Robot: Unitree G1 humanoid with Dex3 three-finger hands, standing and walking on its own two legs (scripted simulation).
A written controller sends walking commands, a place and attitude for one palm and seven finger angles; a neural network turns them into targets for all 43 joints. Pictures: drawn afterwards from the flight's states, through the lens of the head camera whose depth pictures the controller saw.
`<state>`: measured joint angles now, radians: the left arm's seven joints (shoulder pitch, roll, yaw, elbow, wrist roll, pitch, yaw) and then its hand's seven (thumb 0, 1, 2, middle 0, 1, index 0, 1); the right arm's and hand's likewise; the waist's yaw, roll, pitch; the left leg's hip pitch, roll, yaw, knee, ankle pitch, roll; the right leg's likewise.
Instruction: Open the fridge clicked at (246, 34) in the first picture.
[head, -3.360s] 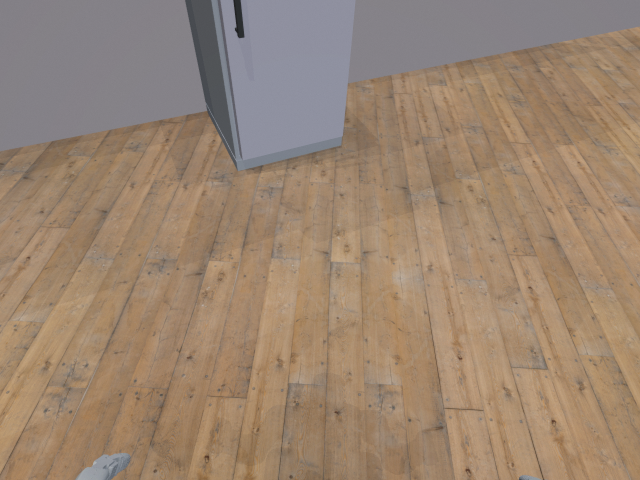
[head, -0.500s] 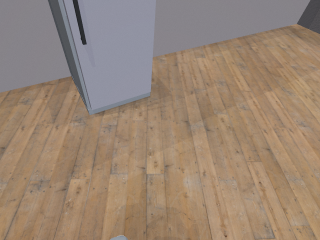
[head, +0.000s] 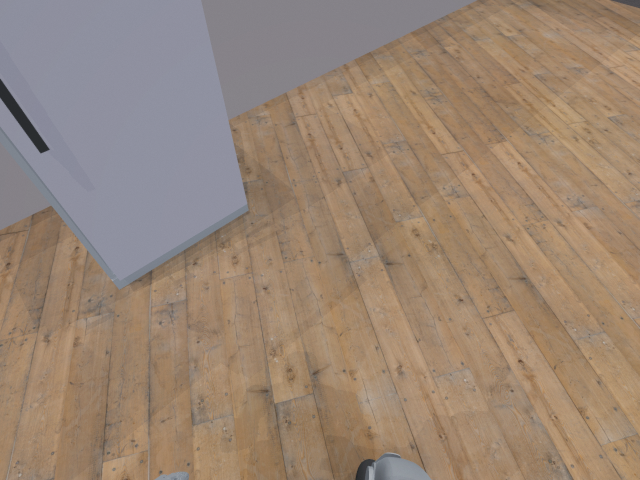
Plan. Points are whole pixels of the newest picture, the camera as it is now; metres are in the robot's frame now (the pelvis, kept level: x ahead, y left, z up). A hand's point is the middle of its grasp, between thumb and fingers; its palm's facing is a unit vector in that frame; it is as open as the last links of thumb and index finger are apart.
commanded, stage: walk to a spot facing it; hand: left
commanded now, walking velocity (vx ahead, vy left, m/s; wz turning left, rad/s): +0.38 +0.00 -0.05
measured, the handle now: out of the picture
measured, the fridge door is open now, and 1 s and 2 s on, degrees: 0 0 0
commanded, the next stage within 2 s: turn to face it in 0.62 s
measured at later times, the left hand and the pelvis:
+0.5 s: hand out of the picture +0.15 +0.18 -0.17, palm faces +0.17 -0.98 -0.13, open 7.4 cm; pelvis +0.22 +0.02 +0.00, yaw +3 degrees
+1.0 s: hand (225, 281) +0.47 +0.18 -0.15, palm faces +0.02 -0.97 -0.22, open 7.4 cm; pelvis +0.37 +0.01 +0.00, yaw +3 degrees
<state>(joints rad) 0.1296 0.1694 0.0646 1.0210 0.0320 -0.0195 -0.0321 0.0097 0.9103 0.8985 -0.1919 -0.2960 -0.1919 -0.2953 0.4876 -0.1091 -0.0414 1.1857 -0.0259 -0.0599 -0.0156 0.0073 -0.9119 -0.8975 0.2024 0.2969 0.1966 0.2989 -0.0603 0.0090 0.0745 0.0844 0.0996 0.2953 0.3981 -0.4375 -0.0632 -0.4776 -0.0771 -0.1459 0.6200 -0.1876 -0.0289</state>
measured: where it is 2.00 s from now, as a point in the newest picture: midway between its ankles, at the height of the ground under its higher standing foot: (324, 428)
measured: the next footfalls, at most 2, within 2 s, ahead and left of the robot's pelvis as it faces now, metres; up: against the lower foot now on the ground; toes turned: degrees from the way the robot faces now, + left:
right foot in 0.02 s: +0.17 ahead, -0.11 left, +0.00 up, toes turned -9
left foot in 0.50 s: +0.35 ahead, +0.15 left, +0.00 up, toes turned +14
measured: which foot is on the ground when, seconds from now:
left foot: down 0.00-0.02, up 0.04-0.48, down 0.50-0.96, up 0.98-1.00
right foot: up 0.00-0.00, down 0.02-0.52, up 0.54-0.92, down 0.94-1.00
